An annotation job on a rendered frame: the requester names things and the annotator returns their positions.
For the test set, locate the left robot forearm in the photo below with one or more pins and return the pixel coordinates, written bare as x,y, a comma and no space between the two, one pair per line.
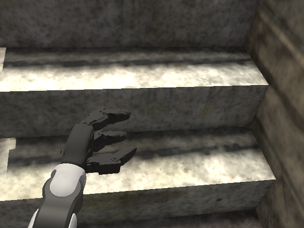
63,196

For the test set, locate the left robot hand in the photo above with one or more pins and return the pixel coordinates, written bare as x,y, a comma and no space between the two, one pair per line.
83,141

